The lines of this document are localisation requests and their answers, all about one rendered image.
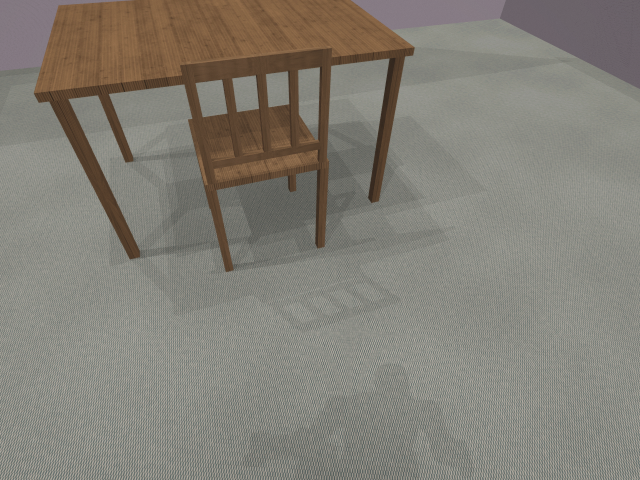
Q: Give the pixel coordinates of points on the chair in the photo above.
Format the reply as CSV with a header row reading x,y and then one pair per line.
x,y
270,142

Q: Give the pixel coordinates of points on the table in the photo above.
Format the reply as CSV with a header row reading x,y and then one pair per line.
x,y
113,47

